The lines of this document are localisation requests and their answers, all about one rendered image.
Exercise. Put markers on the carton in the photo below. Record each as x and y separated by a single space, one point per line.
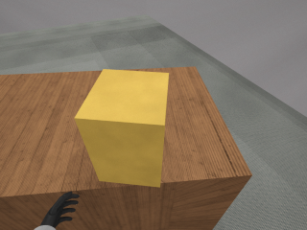
122 123

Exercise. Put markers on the pedestal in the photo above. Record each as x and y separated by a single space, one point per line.
43 156

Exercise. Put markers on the robot left hand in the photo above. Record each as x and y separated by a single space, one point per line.
53 217

